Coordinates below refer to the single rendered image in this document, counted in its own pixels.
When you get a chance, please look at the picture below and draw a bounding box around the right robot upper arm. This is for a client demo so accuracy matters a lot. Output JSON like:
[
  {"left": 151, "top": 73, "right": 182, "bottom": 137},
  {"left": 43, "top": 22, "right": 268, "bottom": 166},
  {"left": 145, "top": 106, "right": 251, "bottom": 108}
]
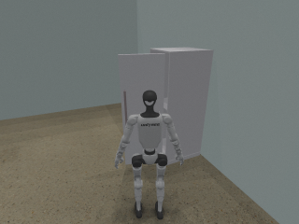
[{"left": 161, "top": 113, "right": 178, "bottom": 142}]

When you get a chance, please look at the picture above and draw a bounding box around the robot left hand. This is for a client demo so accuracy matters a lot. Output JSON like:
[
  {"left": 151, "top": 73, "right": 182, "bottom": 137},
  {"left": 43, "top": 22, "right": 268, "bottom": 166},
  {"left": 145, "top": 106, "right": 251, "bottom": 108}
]
[{"left": 114, "top": 156, "right": 124, "bottom": 169}]

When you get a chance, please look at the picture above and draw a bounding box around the left robot upper arm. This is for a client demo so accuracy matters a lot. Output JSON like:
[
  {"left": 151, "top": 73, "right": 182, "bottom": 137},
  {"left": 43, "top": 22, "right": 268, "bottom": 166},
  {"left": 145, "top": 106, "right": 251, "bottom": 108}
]
[{"left": 122, "top": 114, "right": 138, "bottom": 144}]

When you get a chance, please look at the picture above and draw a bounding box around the robot right hand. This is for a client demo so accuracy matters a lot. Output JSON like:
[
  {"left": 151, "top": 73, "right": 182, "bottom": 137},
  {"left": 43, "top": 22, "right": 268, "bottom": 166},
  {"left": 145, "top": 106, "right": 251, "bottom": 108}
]
[{"left": 174, "top": 153, "right": 184, "bottom": 166}]

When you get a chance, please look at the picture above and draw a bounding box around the fridge door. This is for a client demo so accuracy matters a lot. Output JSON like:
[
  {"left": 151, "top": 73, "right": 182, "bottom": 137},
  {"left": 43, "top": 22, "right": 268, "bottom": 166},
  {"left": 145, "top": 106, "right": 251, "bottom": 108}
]
[{"left": 118, "top": 53, "right": 165, "bottom": 165}]

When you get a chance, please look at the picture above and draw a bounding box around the right robot shin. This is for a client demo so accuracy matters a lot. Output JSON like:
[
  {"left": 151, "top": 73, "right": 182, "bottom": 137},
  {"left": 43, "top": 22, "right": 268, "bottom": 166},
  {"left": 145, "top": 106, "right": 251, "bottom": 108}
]
[{"left": 156, "top": 180, "right": 164, "bottom": 212}]

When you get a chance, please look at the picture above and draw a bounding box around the handle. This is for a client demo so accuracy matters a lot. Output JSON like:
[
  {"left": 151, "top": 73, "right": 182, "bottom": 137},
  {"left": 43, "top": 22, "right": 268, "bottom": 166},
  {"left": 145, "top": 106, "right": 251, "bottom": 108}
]
[{"left": 123, "top": 90, "right": 128, "bottom": 125}]

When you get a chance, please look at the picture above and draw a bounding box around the left robot forearm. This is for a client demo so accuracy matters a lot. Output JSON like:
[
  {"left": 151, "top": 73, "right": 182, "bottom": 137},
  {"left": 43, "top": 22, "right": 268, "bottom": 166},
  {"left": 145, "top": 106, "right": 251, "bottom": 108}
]
[{"left": 116, "top": 135, "right": 128, "bottom": 158}]

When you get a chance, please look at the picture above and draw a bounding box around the humanoid robot head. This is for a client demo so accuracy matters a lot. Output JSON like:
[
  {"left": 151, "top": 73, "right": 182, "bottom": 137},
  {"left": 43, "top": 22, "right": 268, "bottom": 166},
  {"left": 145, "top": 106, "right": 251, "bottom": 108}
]
[{"left": 140, "top": 90, "right": 160, "bottom": 118}]

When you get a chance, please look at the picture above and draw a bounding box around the right robot forearm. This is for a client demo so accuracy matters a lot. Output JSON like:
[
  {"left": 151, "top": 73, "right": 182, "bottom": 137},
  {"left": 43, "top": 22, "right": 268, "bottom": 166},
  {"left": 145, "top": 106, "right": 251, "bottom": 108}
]
[{"left": 172, "top": 134, "right": 182, "bottom": 155}]

